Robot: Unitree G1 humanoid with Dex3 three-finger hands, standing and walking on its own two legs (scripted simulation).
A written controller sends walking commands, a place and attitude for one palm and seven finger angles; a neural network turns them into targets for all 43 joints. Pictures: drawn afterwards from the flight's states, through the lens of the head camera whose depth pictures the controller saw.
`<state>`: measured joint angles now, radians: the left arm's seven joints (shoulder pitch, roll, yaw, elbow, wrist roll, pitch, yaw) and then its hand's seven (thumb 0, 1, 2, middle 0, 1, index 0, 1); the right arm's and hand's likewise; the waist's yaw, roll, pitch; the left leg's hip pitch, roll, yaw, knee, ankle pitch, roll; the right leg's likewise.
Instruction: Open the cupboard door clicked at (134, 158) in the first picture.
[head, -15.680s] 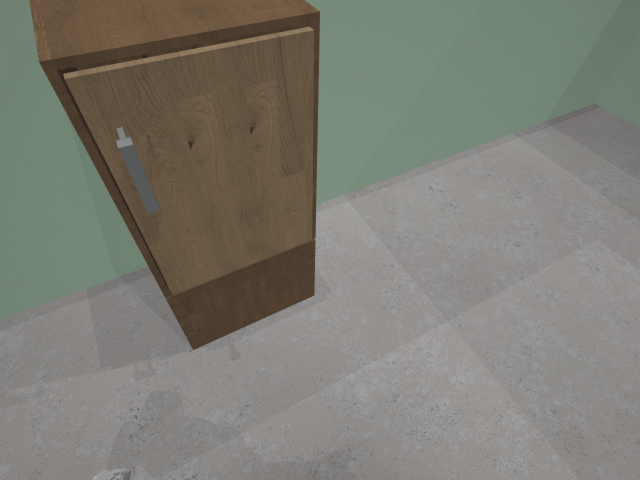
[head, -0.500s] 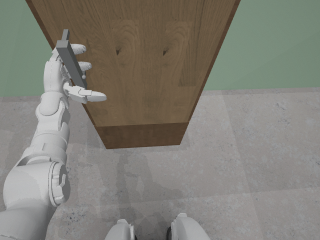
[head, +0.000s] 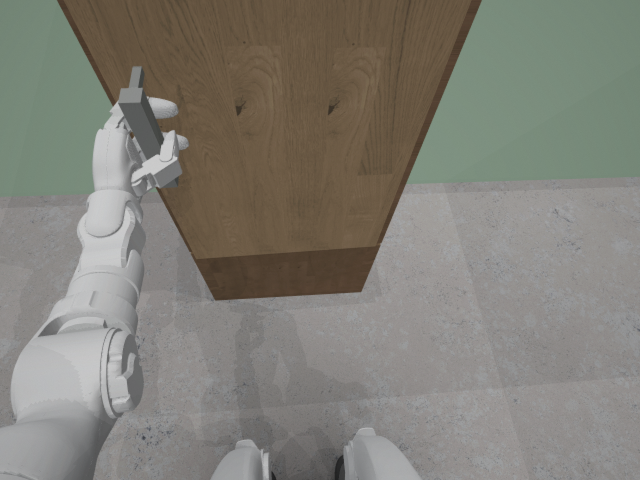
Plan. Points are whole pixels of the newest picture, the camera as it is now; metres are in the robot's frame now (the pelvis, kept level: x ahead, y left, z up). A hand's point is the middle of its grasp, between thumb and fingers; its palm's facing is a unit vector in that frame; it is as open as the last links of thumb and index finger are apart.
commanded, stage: close the thumb around the handle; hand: left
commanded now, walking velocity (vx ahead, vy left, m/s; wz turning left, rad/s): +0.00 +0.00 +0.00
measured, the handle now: (154, 131) +0.54 +0.18 +0.07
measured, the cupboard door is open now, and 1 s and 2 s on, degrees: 2 38 37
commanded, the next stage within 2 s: pull the door open along its arc in 0.06 s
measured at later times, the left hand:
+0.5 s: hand (175, 189) +0.45 +0.15 +0.07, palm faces +0.00 -1.00 -0.01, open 5.8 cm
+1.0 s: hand (264, 320) +0.28 +0.04 +0.08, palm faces +0.32 -0.95 +0.02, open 6.3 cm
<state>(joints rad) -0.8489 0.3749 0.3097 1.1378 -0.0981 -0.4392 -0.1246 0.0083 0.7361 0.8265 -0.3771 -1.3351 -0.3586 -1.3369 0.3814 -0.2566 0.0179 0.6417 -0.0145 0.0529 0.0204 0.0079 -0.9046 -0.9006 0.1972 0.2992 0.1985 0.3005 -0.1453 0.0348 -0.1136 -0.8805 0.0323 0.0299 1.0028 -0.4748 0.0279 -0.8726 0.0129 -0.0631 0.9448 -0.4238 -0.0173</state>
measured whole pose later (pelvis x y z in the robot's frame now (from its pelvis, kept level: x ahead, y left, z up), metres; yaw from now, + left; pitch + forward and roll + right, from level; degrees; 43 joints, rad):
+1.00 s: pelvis +0.01 -0.04 +0.02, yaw +1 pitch +9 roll +1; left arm 0.22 -0.09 -0.22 0.05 0.06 -0.24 0.46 0.04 0.63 0.70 -0.37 -1.28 -0.38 -1.34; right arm 0.16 -0.15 0.03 0.48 -0.05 0.05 0.03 0.01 -0.90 -0.90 0.20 0.30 0.20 0.30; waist 0.00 0.02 -0.13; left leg -0.56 0.03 0.03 0.86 -0.45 -0.02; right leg -0.59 0.02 -0.06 0.88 -0.45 -0.06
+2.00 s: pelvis -0.01 -0.02 +0.01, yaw +2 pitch +9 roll +0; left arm 0.07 -0.09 -0.27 0.17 0.09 -0.24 0.57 -0.01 -0.49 0.30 -0.30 -0.73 -0.29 -0.75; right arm 0.20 -0.17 0.01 0.55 -0.06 -0.01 0.01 0.02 -0.90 -0.90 0.20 0.30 0.20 0.30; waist -0.01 0.04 -0.12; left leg -0.64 0.00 0.00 0.93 -0.45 -0.01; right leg -0.64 0.00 -0.08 0.93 -0.44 -0.05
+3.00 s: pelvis +0.01 -0.02 +0.01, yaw +2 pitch +11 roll +0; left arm 0.47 0.13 -0.10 -0.18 -0.09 -0.29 -0.02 -0.01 -0.50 0.30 -0.18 -0.32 -0.21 -0.33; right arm 0.26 -0.22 0.03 0.43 0.00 -0.05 -0.01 0.02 -0.90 -0.90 0.20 0.30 0.20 0.30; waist 0.00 0.03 -0.11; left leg -0.66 0.01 0.00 0.97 -0.50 0.00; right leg -0.67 0.00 -0.07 0.97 -0.49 -0.04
